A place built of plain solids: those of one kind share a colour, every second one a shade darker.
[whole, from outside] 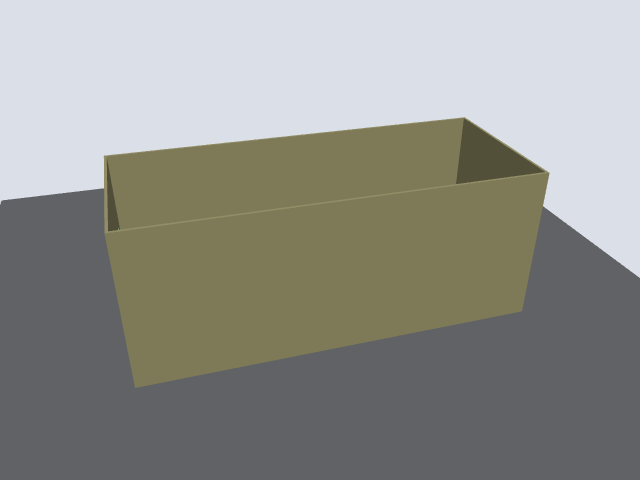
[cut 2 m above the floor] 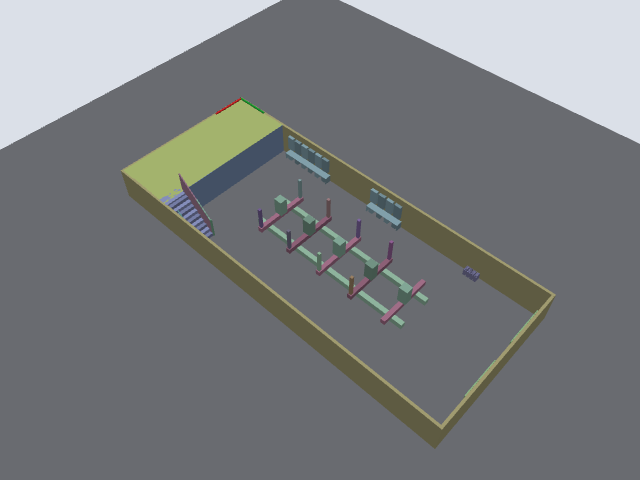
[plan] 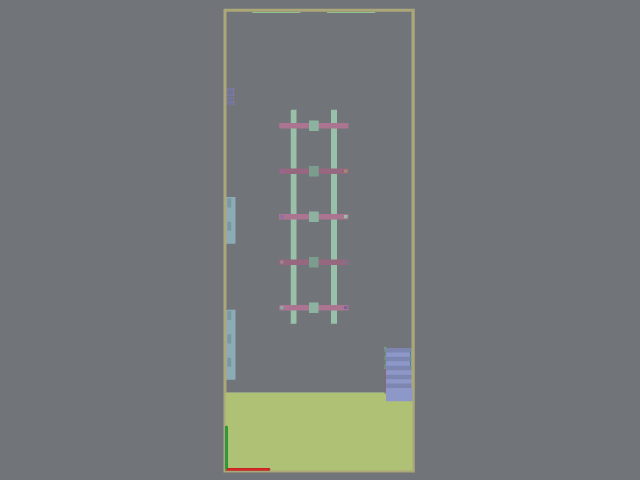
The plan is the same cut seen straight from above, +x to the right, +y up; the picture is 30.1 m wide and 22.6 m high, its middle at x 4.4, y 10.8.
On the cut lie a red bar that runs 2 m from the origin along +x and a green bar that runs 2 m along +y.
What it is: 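A boat hall 8.7 x 21.5 m, 8.8 m high; a lifeboat 12.6 m long and 4.5 m in beam on its cradle down the middle, its keel 1.65 m over the floor; a walk along either side; at the rear a crew gallery 3.6 m deep at 2.31 m over closed stores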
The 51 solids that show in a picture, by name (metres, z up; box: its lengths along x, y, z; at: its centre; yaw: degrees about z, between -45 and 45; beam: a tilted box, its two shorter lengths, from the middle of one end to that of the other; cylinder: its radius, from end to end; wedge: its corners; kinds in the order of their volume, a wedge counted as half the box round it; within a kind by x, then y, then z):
{
 "wall_1": {"box": [0.15, 21.84, 8.82], "at": [-0.07, 10.77, 4.36]},
 "wall_2": {"box": [9.01, 0.15, 8.82], "at": [4.36, -0.07, 4.36]},
 "wall_3": {"box": [9.01, 0.15, 8.82], "at": [4.36, 21.61, 4.36]},
 "wall_4": {"box": [0.15, 21.84, 8.82], "at": [8.79, 10.77, 4.36]},
 "gal_1": {"box": [8.81, 3.67, 2.36], "at": [4.36, 1.78, 1.13]},
 "stair_1": {"box": [1.25, 0.62, 2.15], "at": [8.13, 3.52, 1.02]},
 "stair_2": {"box": [1.25, 0.62, 1.94], "at": [8.13, 3.73, 0.92]},
 "stair_3": {"box": [1.25, 0.62, 1.73], "at": [8.13, 3.94, 0.81]},
 "stair_4": {"box": [1.25, 0.62, 1.52], "at": [8.13, 4.15, 0.71]},
 "stair_5": {"box": [1.25, 0.62, 1.31], "at": [8.13, 4.36, 0.6]},
 "stair_6": {"box": [1.25, 0.62, 1.1], "at": [8.13, 4.57, 0.5]},
 "stair_7": {"box": [1.25, 0.62, 0.89], "at": [8.13, 4.78, 0.4]},
 "stair_8": {"box": [1.25, 0.62, 0.68], "at": [8.13, 4.99, 0.29]},
 "stair_9": {"box": [1.25, 0.62, 0.47], "at": [8.13, 5.2, 0.18]},
 "stair_10": {"box": [1.25, 0.62, 0.26], "at": [8.13, 5.41, 0.08]},
 "beam_1": {"box": [0.28, 10.08, 0.39], "at": [3.16, 11.9, 0.14]},
 "beam_2": {"box": [0.28, 10.08, 0.39], "at": [5.06, 11.9, 0.14]},
 "cross_1": {"box": [3.27, 0.26, 0.3], "at": [4.11, 7.61, 0.49]},
 "cross_2": {"box": [3.27, 0.26, 0.3], "at": [4.11, 9.76, 0.49]},
 "cross_3": {"box": [3.27, 0.26, 0.3], "at": [4.11, 11.9, 0.49]},
 "cross_4": {"box": [3.27, 0.26, 0.3], "at": [4.11, 14.04, 0.49]},
 "cross_5": {"box": [3.27, 0.26, 0.3], "at": [4.11, 16.18, 0.49]},
 "sdoor_1": {"box": [2.28, 0.05, 5.25], "at": [2.35, 21.52, 2.58]},
 "sdoor_2": {"box": [2.28, 0.05, 5.25], "at": [5.87, 21.52, 2.58]},
 "keelblock_1": {"box": [0.46, 0.5, 1.01], "at": [4.11, 7.61, 1.15]},
 "keelblock_2": {"box": [0.46, 0.5, 1.01], "at": [4.11, 9.76, 1.15]},
 "keelblock_3": {"box": [0.46, 0.5, 1.01], "at": [4.11, 11.9, 1.15]},
 "keelblock_4": {"box": [0.46, 0.5, 1.01], "at": [4.11, 14.04, 1.15]},
 "keelblock_5": {"box": [0.46, 0.5, 1.01], "at": [4.11, 16.18, 1.15]},
 "kit_1": {"box": [0.19, 0.43, 0.9], "at": [0.12, 4.5, 1.17]},
 "kit_2": {"box": [0.19, 0.43, 0.9], "at": [0.12, 5.04, 1.17]},
 "kit_3": {"box": [0.19, 0.43, 0.9], "at": [0.12, 5.59, 1.17]},
 "kit_4": {"box": [0.19, 0.43, 0.9], "at": [0.12, 6.14, 1.17]},
 "kit_5": {"box": [0.19, 0.43, 0.9], "at": [0.12, 6.7, 1.17]},
 "kit_6": {"box": [0.19, 0.43, 0.9], "at": [0.12, 7.25, 1.17]},
 "kit_7": {"box": [0.19, 0.43, 0.9], "at": [0.12, 10.9, 1.17]},
 "kit_8": {"box": [0.19, 0.43, 0.9], "at": [0.12, 11.45, 1.17]},
 "kit_9": {"box": [0.19, 0.43, 0.9], "at": [0.12, 12.0, 1.17]},
 "kit_10": {"box": [0.19, 0.43, 0.9], "at": [0.12, 12.55, 1.17]},
 "kit_11": {"box": [0.42, 3.3, 0.04], "at": [0.21, 5.87, 0.43]},
 "kit_12": {"box": [0.42, 2.2, 0.04], "at": [0.21, 11.72, 0.43]},
 "face_1": {"box": [7.51, 0.012, 2.33], "at": [3.75, 3.63, 1.11]},
 "stair_guard_panel_1": {"wedge": [[7.43, 3.57, 2.13], [7.43, 3.57, 3.25], [7.43, 5.72, -0.02], [7.43, 5.72, 1.1], [7.49, 3.57, 2.13], [7.49, 3.57, 3.25], [7.49, 5.72, -0.02], [7.49, 5.72, 1.1]]},
 "shore3e_1": {"box": [0.16, 0.16, 1.78], "at": [5.61, 14.04, 1.53]},
 "shore3w_1": {"box": [0.16, 0.16, 1.78], "at": [2.6, 14.04, 1.53]},
 "shore0e_1": {"box": [0.16, 0.16, 1.57], "at": [5.61, 7.61, 1.43]},
 "shore0w_1": {"box": [0.16, 0.16, 1.57], "at": [2.6, 7.61, 1.43]},
 "shore2e_1": {"box": [0.16, 0.16, 1.57], "at": [5.61, 11.9, 1.42]},
 "shore2w_1": {"box": [0.16, 0.16, 1.57], "at": [2.6, 11.9, 1.42]},
 "shore1e_1": {"box": [0.16, 0.16, 1.56], "at": [5.61, 9.76, 1.42]},
 "shore1w_1": {"box": [0.16, 0.16, 1.56], "at": [2.6, 9.76, 1.42]}
}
